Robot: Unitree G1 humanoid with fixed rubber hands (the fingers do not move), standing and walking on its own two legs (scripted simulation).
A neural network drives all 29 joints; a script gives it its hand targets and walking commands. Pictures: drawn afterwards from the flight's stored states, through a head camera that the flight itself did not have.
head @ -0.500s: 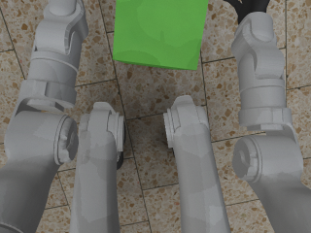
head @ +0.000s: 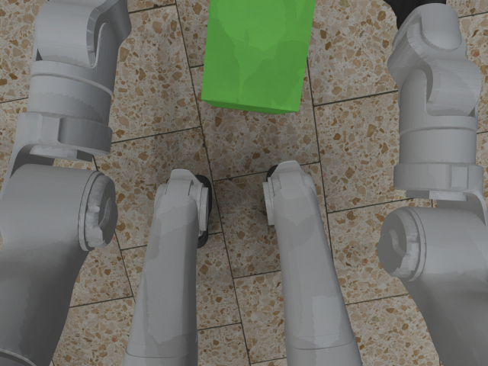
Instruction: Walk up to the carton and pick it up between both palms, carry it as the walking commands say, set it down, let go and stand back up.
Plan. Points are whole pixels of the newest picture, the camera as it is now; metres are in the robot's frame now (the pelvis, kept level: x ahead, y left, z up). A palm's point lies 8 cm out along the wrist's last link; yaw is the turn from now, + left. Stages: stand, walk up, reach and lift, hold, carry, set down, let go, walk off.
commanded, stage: set down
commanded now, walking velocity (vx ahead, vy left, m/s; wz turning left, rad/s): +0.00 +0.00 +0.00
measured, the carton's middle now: (253, 58) +0.52 -0.06 -0.41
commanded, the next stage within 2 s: let go in 0.32 s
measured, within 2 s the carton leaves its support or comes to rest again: neither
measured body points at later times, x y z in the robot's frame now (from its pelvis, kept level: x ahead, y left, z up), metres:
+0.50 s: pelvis +0.02 -0.01 +0.11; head +0.37 -0.03 +0.38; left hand +0.57 +0.12 -0.03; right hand +0.50 -0.23 -0.04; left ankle +0.11 +0.11 -0.52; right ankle +0.13 -0.13 -0.52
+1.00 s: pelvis +0.06 -0.03 +0.17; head +0.21 -0.03 +0.60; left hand +0.38 +0.16 +0.09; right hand +0.31 -0.27 +0.09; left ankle +0.11 +0.11 -0.52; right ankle +0.13 -0.13 -0.52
